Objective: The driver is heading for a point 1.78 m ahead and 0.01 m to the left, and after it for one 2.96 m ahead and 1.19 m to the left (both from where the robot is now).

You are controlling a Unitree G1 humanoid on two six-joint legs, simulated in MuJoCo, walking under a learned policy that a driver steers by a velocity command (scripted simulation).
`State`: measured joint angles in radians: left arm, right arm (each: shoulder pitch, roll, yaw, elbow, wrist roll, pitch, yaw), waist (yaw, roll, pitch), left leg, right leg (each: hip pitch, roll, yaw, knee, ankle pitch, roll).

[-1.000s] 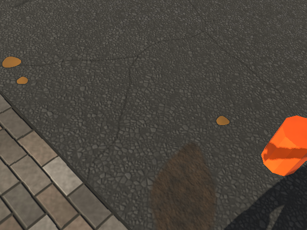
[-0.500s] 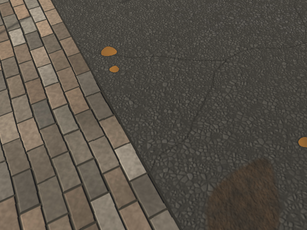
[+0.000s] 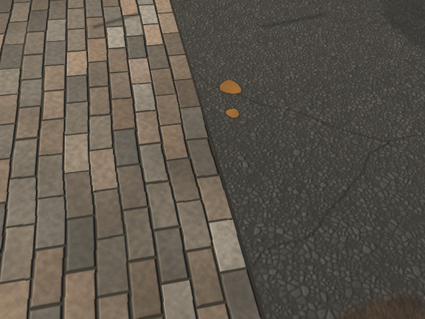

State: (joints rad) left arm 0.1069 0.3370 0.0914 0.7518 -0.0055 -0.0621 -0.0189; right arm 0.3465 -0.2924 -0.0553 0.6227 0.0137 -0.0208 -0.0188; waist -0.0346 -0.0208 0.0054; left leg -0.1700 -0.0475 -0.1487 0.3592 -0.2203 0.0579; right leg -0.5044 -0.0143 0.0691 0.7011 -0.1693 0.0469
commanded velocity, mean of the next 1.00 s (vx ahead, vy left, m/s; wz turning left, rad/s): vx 0.46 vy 0.00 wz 0.30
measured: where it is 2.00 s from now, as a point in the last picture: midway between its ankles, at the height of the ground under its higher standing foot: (144, 170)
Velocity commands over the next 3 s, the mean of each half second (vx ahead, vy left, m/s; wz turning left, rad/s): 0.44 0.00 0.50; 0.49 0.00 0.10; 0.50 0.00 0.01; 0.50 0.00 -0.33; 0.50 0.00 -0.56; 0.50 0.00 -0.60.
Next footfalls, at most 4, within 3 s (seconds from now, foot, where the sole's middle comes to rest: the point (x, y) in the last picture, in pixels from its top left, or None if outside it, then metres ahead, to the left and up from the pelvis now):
0.16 right None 0.17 -0.14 -0.79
0.64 left None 0.43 0.19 -0.79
1.16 right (187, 233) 0.79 0.05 -0.79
1.70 left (107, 181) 1.01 0.35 -0.79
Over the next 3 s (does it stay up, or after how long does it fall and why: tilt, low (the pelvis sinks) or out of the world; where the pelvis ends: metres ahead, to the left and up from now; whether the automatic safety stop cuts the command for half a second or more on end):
stays up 1.58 0.16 -0.01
